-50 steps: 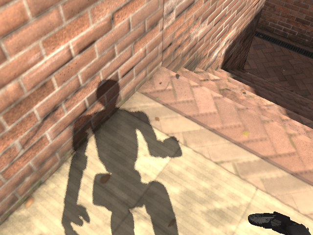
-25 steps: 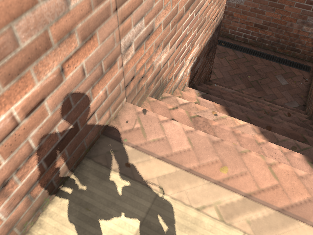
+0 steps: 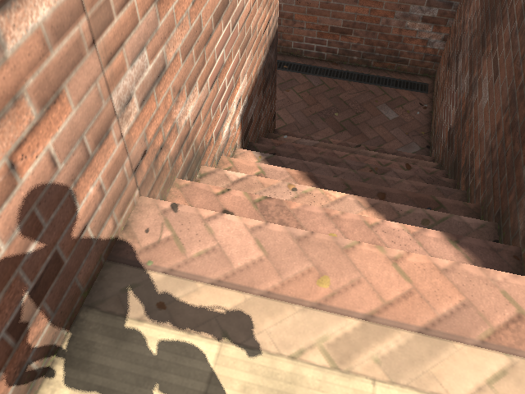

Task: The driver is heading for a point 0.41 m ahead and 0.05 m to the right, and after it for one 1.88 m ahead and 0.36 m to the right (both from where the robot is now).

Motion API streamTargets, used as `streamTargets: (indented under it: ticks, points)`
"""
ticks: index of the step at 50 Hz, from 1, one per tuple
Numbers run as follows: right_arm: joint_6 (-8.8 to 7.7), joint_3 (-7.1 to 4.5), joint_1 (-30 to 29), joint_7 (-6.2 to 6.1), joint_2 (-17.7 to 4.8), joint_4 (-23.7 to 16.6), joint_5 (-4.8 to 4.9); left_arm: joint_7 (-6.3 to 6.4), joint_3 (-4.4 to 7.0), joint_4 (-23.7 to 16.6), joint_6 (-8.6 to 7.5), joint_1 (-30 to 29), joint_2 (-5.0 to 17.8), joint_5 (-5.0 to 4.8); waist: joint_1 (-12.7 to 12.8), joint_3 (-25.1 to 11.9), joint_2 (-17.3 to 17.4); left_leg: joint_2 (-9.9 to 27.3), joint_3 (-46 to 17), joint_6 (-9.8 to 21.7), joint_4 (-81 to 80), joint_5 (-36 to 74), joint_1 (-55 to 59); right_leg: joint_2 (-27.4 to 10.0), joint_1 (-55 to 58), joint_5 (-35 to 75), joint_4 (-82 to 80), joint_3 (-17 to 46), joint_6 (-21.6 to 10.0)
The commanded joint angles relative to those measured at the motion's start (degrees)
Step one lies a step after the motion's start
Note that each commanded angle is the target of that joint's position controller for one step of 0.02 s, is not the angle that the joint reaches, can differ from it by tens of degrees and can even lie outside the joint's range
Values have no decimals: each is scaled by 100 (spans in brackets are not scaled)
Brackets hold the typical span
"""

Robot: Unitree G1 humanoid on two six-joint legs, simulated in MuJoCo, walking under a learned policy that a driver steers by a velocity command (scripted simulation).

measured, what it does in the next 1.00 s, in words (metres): steps on the spot, turning right: left foot, then right foot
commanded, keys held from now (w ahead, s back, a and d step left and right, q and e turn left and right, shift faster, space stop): e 0.54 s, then no key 0.16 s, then w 0.30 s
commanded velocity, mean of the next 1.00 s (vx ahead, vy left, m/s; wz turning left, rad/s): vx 0.07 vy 0.00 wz -0.44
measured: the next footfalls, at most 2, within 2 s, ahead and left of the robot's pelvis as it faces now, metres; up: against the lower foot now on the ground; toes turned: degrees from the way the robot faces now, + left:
left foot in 0.04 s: +0.04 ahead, +0.11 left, +0.00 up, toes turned -7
right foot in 0.52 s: -0.02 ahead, -0.09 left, +0.00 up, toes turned -21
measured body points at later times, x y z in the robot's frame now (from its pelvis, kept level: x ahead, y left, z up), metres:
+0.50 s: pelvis -0.02 +0.01 +0.00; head +0.02 -0.01 +0.45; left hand +0.20 +0.22 -0.12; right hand -0.01 -0.29 -0.12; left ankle +0.00 +0.12 -0.74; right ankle -0.06 -0.08 -0.73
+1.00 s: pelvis +0.02 -0.02 +0.01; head +0.02 -0.02 +0.46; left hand +0.15 +0.21 -0.12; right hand +0.00 -0.31 -0.11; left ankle +0.10 +0.08 -0.71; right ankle -0.06 -0.08 -0.74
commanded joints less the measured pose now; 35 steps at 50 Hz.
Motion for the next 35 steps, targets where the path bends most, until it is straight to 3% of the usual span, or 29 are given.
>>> streamTargets:
  ticks: [1, 2, 3, 4, 5, 6, 7, 10, 13, 15, 21, 24, 25, 26, 27, 28, 29, 30, 31, 33, 35]
  points:
    - [-149, -92, 855, -63, -455, -169, 45, -22, 193, -368, 1, -267, 816, -53, -441, -457, -665, -198, 136, 229, -1457, 314, 998, -1269, 119, -1648, -879, 1941, -329]
    - [-185, -144, 1048, -111, -648, -146, -2, -13, 163, -420, -11, -300, 705, -110, -509, -406, -459, 125, -109, 334, -2286, 453, 1542, -936, -293, -2175, -660, 1693, -2]
    - [-185, -246, 850, -165, -1131, -293, -61, 12, 87, -419, -20, 105, 346, -171, -215, -534, 658, 1436, -1482, 611, -2937, -441, 1829, -353, -702, -2803, 660, 901, 291]
    - [-177, -298, 32, -142, -1497, -583, -180, 64, 139, -454, -68, -36, 488, -115, -182, -26, 1497, 2520, -2687, 1170, -3289, -105, 1076, 356, -1574, -2842, 2079, -382, 405]
    - [-175, -231, 21, -101, -1102, -572, -211, 64, 227, -400, -86, -163, 920, 78, -127, -15, 696, 2471, -2101, 1354, -2971, 992, 598, -242, -1180, -2585, 3125, -319, 465]
    - [-197, -129, -192, -71, -755, -624, -159, 16, 240, -308, -79, 20, 839, 84, 80, -91, 480, 2040, -1443, 1195, -2718, 1788, 440, -209, -919, -2268, 3612, -345, 439]
    - [-209, -95, -306, -44, -648, -670, -139, -15, 219, -226, -35, 220, 741, 87, 171, -152, 505, 1720, -888, 1049, -2560, 2281, 532, -223, -896, -2042, 4072, -406, 473]
    - [-197, -86, -44, -22, -644, -739, -144, -130, 169, -211, 89, 173, 686, 34, -39, -184, 830, 1478, -237, 1058, -2269, 3217, 1110, -379, -1292, -1937, 4587, -707, 652]
    - [-189, -160, 588, -10, -790, -586, -140, -189, 80, -407, 130, -307, 574, -6, -406, -171, 900, 1657, -192, 1173, -2081, 3811, 1962, -545, -1622, -2029, 3940, -811, 812]
    - [-187, -215, 752, 7, -896, -535, -143, -222, 41, -500, 149, -456, 533, -30, -506, -232, 984, 1790, -129, 1214, -1980, 4030, 2212, -619, -1515, -2168, 3508, -900, 831]
    - [-175, -311, 540, 156, -1072, -562, -178, -257, -55, -750, 155, -618, 445, -123, -497, -360, 1229, 1944, 353, 1147, -1686, 4115, 1664, -710, -227, -2392, 2136, -1424, 539]
    - [-139, -362, 436, 194, -1161, -544, -127, -242, -59, -806, 99, -465, 447, -129, -359, -436, 1215, 2014, 484, 960, -1276, 3841, 1495, -657, 366, -2017, 1111, -1568, 329]
    - [-114, -369, 383, 191, -1155, -529, -80, -209, -62, -764, 44, -278, 440, -79, -184, -480, 1012, 1931, 691, 717, -886, 3367, 1199, -605, 873, -1321, 297, -1562, 237]
    - [-95, -356, 606, 200, -1055, -472, -92, -145, -8, -714, -43, -74, 669, 10, -90, -604, 345, 1718, 997, 360, -82, 2400, 573, -872, 1622, -749, -420, -905, 124]
    - [-34, -228, 843, 233, -517, -672, -206, -80, 101, -818, -138, -2, 1348, 51, -322, -663, -1270, 1051, 1435, -67, 1437, -966, -920, -2580, 2419, 1006, -561, 1265, -227]
    - [59, -176, 225, 127, -551, -953, -168, -78, 246, -771, -153, 440, 1747, -69, 175, -645, -1361, 421, 737, -131, 2089, -1519, -1446, -3191, 1970, 2517, -361, 1829, -1203]
    - [111, -207, 127, 110, -719, -886, -136, -60, 151, -708, -145, 429, 1357, -101, 85, -450, -634, 636, 424, -129, 2483, -1134, -1507, -2891, 1954, 2415, -355, 1304, -1281]
    - [104, -220, 174, 144, -724, -781, -54, -22, 31, -754, -132, 1, 1004, -109, -120, -169, -489, 693, 332, -108, 2432, -614, -1411, -2503, 1642, 2067, -439, 809, -1111]
    - [72, -236, 289, 174, -775, -659, -39, 12, -41, -818, -112, -393, 801, -77, -307, -100, -418, 746, 300, -118, 2226, -197, -1292, -2129, 1569, 1820, -492, 461, -858]
    - [95, -264, 598, 238, -840, -476, -146, 67, -113, -823, -140, -469, 666, -111, -376, -348, -528, 642, 412, -182, 2297, 199, -982, -1862, 1658, 2336, -463, 108, -768]
    - [139, -244, 665, 271, -751, -414, -102, 63, -138, -748, -198, -335, 673, -101, -365, -463, -367, 593, 409, -218, 2168, 317, -833, -1870, 1716, 2333, -491, 48, -753]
